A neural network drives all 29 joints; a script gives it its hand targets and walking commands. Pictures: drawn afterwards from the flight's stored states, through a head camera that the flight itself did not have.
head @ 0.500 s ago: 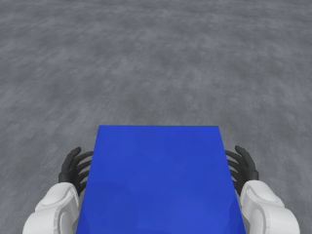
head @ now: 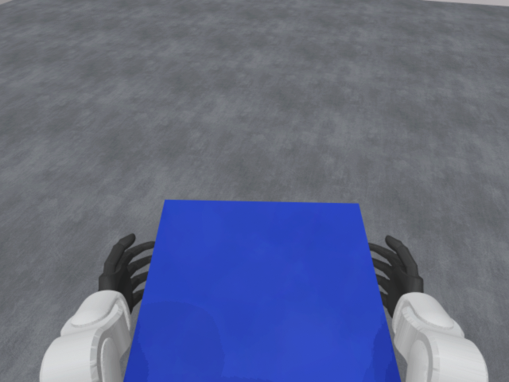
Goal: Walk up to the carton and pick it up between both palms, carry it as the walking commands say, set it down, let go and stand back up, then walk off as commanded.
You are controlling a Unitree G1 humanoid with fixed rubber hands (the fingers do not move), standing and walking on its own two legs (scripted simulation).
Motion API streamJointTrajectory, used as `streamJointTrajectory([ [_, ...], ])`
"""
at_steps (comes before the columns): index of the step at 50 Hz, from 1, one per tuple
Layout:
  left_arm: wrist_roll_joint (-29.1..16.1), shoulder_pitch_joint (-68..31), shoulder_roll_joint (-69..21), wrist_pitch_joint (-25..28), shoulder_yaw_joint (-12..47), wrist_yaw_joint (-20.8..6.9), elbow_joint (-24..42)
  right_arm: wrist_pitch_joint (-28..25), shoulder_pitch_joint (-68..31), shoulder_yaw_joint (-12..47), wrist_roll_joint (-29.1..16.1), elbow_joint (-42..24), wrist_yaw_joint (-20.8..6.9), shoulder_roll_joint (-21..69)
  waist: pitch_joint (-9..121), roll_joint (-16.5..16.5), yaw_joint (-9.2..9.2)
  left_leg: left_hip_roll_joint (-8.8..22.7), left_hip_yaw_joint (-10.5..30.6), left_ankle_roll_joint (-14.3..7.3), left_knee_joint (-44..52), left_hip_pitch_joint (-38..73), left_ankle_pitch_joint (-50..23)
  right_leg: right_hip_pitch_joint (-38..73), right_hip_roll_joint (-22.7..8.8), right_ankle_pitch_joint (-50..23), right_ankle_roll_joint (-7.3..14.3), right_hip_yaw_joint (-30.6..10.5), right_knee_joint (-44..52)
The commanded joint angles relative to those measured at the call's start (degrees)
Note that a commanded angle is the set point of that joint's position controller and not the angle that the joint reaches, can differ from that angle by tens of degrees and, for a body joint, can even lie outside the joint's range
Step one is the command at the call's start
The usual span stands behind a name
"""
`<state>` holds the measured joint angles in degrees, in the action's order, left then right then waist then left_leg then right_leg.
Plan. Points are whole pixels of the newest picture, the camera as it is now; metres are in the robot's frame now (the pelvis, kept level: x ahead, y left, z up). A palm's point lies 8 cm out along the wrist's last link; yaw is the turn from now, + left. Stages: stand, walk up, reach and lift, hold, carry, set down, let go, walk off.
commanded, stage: carry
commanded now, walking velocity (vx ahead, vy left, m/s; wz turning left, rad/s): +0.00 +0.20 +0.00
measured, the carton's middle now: (259, 310) +0.24 +0.00 +0.02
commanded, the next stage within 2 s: none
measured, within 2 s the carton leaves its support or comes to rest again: neither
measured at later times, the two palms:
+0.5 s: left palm out of the picture +0.18 +0.33 +0.10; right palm (289, 326) +0.19 -0.04 +0.10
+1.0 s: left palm out of the picture +0.13 +0.48 +0.08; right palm (152, 370) +0.14 +0.12 +0.09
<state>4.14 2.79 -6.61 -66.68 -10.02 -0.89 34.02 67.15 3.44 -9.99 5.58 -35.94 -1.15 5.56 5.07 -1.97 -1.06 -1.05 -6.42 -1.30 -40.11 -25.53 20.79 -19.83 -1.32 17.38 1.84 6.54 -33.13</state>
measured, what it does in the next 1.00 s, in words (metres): steps to the left: left foot, then right foot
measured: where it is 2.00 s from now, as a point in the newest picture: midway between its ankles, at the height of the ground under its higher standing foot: outside the picture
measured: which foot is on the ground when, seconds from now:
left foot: up 0.00-0.26, down 0.28-0.56, up 0.58-0.84, down 0.86-1.00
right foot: down 0.00-0.28, up 0.30-0.54, down 0.56-0.88, up 0.90-1.00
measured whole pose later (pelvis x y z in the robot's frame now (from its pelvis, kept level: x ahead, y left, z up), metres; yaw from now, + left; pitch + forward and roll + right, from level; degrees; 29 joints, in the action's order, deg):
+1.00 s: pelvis -0.09 +0.29 +0.00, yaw +0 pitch +4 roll +0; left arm 3.9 3.7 -4.8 -68.3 -10.5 -0.7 35.5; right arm 66.9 3.0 -10.0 4.7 -34.0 -0.5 7.6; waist 2.8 1.5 -0.5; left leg 1.4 -5.0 -1.8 -31.7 -22.2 13.8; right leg -30.9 -5.1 29.8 -2.3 3.2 -59.7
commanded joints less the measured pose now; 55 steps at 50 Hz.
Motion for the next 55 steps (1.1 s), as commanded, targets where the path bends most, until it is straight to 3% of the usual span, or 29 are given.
streamJointTrajectory([
  [1,-18.54,-19.13,-36.40,-1.92,44.64,-4.03,5.46,1.49,-23.28,47.71,-19.39,-4.92,-2.55,39.45,5.61,12.54,0.36,3.18,8.69,2.56,-20.23,-9.91,8.03,12.04,-25.00,-32.21,8.76,-24.33,14.98],
  [2,-18.40,-19.76,-37.12,-1.74,44.51,-4.10,6.14,1.28,-23.97,48.26,-20.11,-4.77,-2.75,40.50,5.11,9.31,0.56,3.98,9.02,2.48,-22.20,-9.15,6.36,9.67,-22.31,-25.62,7.17,-19.64,14.81],
  [4,-18.14,-19.31,-38.47,-1.48,44.13,-4.18,6.02,0.91,-23.18,48.52,-20.16,-4.22,-2.94,41.59,5.16,10.41,0.98,4.03,6.49,2.88,-18.80,-7.97,3.19,9.27,-17.69,-24.31,4.63,-12.32,13.01],
  [10,-17.53,-17.59,-35.31,-2.16,44.54,-3.09,7.41,1.63,-20.96,47.21,-19.95,-4.01,-2.05,39.43,7.31,15.91,0.67,2.06,1.02,3.55,1.69,1.05,1.98,8.02,-17.04,-25.01,2.40,-10.53,10.37],
  [12,-17.45,-17.59,-35.12,-2.48,45.30,-2.68,7.91,1.94,-19.67,46.77,-19.92,-3.66,-2.16,39.27,9.51,13.81,1.38,1.19,-1.24,3.08,13.22,8.41,-3.48,6.37,-15.10,-23.01,0.54,-8.25,5.32],
  [13,-17.17,-17.31,-34.87,-2.62,45.65,-2.50,7.95,2.06,-19.84,46.56,-20.00,-3.46,-2.30,38.97,10.16,9.91,1.16,2.10,-0.18,2.46,17.99,13.17,-5.06,3.47,-12.90,-21.01,-1.06,-6.24,1.25],
  [14,-17.00,-17.28,-34.75,-2.80,45.98,-2.34,7.90,2.20,-20.23,46.20,-19.88,-3.17,-2.53,38.21,11.29,2.22,0.90,9.01,7.40,0.29,21.00,17.52,-9.91,-1.70,-9.64,-10.93,-2.99,-3.48,-5.72],
  [15,-17.37,-17.91,-34.88,-3.28,46.70,-2.32,8.44,2.14,-19.73,45.15,-19.54,-3.22,-2.54,37.38,9.13,-14.96,1.12,22.49,25.03,-6.04,23.08,19.36,-25.67,-15.27,-1.21,12.75,-6.03,2.07,-16.24],
  [16,-17.86,-19.14,-37.04,-3.36,47.48,-2.65,7.94,2.01,-19.07,44.56,-19.79,-3.18,-2.71,38.77,8.82,-15.68,1.52,21.78,22.22,-10.85,20.82,16.99,-32.47,-15.18,-1.24,21.73,-4.97,-0.53,-28.68],
  [17,-18.77,-21.36,-39.06,-2.84,48.12,-3.39,8.10,1.52,-20.22,44.83,-19.46,-3.70,-2.95,40.03,8.59,-12.13,1.70,19.27,18.02,-11.65,20.31,13.09,-30.97,-13.54,-1.73,19.89,-4.36,-2.78,-33.81],
  [18,-19.77,-22.93,-41.14,-2.04,48.53,-3.93,8.38,0.89,-21.70,45.06,-19.40,-4.85,-3.18,41.26,8.12,-9.19,1.67,16.46,12.21,-10.50,20.17,10.70,-27.41,-12.52,-2.44,16.32,-3.92,-2.97,-34.29],
  [20,-20.63,-23.87,-42.19,-1.00,49.56,-4.01,9.26,-0.23,-21.55,44.98,-18.86,-5.37,-3.41,41.68,9.25,-8.94,1.31,12.88,7.92,-8.61,18.92,12.31,-24.74,-11.48,-2.26,11.95,-2.97,-1.81,-27.63],
  [24,-18.86,-20.31,-38.22,-1.02,47.80,-3.35,7.33,-0.10,-18.11,45.39,-17.66,-3.75,-3.15,38.84,12.14,-8.67,1.59,13.70,11.59,-10.75,18.27,15.99,-27.32,-4.61,-0.34,10.78,-1.92,-0.90,-10.99],
  [26,-18.02,-18.02,-37.27,-1.47,46.32,-3.37,5.61,0.39,-17.56,45.81,-17.45,-3.55,-2.77,37.82,12.54,-5.79,0.39,12.08,10.44,-9.56,15.41,15.89,-26.37,1.11,0.20,3.16,-1.66,0.13,4.25],
  [27,-17.82,-17.54,-36.94,-1.66,45.54,-3.49,4.87,0.62,-17.63,45.69,-17.33,-3.31,-2.56,37.30,12.25,-2.83,-0.23,10.69,8.79,-6.97,12.75,11.67,-22.50,6.90,-2.94,-3.98,-1.41,-2.43,12.63],
  [28,-17.68,-17.18,-35.89,-1.87,44.45,-3.64,4.12,0.87,-18.26,45.26,-17.18,-3.14,-2.27,37.04,11.45,5.87,-0.67,7.38,6.48,-2.97,5.80,1.60,-12.50,14.74,-12.32,-4.89,-0.07,-14.16,17.81],
  [29,-17.12,-17.06,-35.03,-1.64,43.97,-3.74,2.76,1.54,-19.98,46.83,-17.22,-4.26,-2.32,36.20,7.44,21.84,0.13,1.19,1.76,2.17,-3.96,-10.81,4.86,16.20,-27.37,-23.83,7.35,-32.53,18.72],
  [30,-17.92,-18.69,-35.48,-1.90,44.59,-3.82,3.84,1.66,-21.89,46.42,-17.80,-3.38,-2.45,37.64,5.41,16.97,0.25,2.47,6.79,2.96,-15.64,-11.13,8.87,12.49,-28.29,-29.31,10.03,-29.13,17.48],
  [32,-18.22,-20.25,-36.85,-1.69,44.62,-4.08,5.65,1.25,-24.26,47.85,-19.99,-3.69,-2.80,40.35,4.19,8.88,0.66,3.78,9.30,2.64,-22.45,-8.88,5.75,7.69,-22.43,-21.20,6.96,-19.60,15.99],
  [35,-17.92,-19.95,-37.73,-1.55,44.07,-4.02,5.75,0.99,-23.99,48.04,-20.06,-3.49,-2.79,41.40,4.54,11.43,1.04,3.06,4.79,3.28,-14.80,-6.54,2.92,7.85,-16.75,-21.91,3.30,-10.70,13.19],
  [40,-17.37,-18.23,-35.33,-2.35,44.44,-3.00,6.73,1.84,-21.55,46.85,-19.99,-3.08,-2.16,39.72,7.07,16.05,0.79,1.92,0.77,3.62,2.86,1.41,1.47,7.56,-17.05,-23.93,1.95,-10.45,10.00],
  [42,-17.19,-18.00,-35.20,-2.66,45.21,-2.60,7.28,2.14,-20.28,46.49,-20.05,-2.72,-2.31,39.60,9.63,12.90,1.35,0.87,-1.37,3.08,14.21,9.68,-3.97,5.41,-14.76,-22.15,-0.25,-7.88,4.23],
  [43,-16.89,-17.61,-34.95,-2.79,45.52,-2.42,7.30,2.26,-20.63,46.31,-20.17,-2.57,-2.47,39.28,10.09,8.42,1.09,2.79,0.84,2.22,18.67,14.00,-5.53,2.34,-12.42,-20.12,-1.90,-5.49,-0.52],
  [44,-16.77,-17.54,-34.88,-2.98,45.81,-2.26,7.29,2.38,-20.98,45.92,-19.90,-2.29,-2.70,38.20,11.50,-1.29,0.77,11.81,10.77,-0.62,20.75,18.30,-16.46,-4.10,-8.41,-5.96,-3.97,-2.39,-8.89],
  [45,-17.51,-19.07,-35.37,-3.44,46.91,-2.34,8.13,2.16,-20.20,44.58,-19.78,-2.14,-2.67,38.17,8.72,-16.84,1.35,22.80,25.80,-7.22,22.72,18.85,-27.64,-16.34,-0.92,16.94,-6.04,2.77,-18.87],
  [46,-17.90,-20.08,-37.78,-3.39,47.51,-2.80,7.29,2.03,-19.70,44.34,-19.81,-2.26,-2.92,39.67,8.53,-15.07,1.63,20.98,21.95,-11.25,20.89,15.78,-32.97,-14.95,-1.52,21.51,-4.88,-1.50,-30.90],
  [48,-20.08,-23.70,-42.26,-1.83,48.70,-4.09,8.23,0.66,-22.53,45.01,-19.50,-4.68,-3.32,42.15,8.53,-8.89,1.67,15.66,11.54,-10.24,20.00,10.50,-26.09,-12.61,-2.64,15.39,-3.80,-3.21,-34.71],
  [49,-20.73,-25.02,-43.07,-1.16,49.43,-4.13,9.27,-0.06,-23.20,45.08,-19.50,-5.10,-3.46,42.64,9.06,-8.60,1.51,13.63,9.00,-9.13,19.31,11.26,-23.78,-12.43,-2.67,12.76,-3.13,-2.82,-31.65],
  [55,-18.46,-19.29,-37.76,-1.06,47.16,-3.41,6.30,-0.02,-17.94,45.72,-17.55,-2.87,-3.01,38.62,12.82,-7.37,1.17,13.19,12.18,-10.99,17.72,16.56,-27.64,-2.16,-0.34,8.33,-1.54,-0.95,-4.80],
])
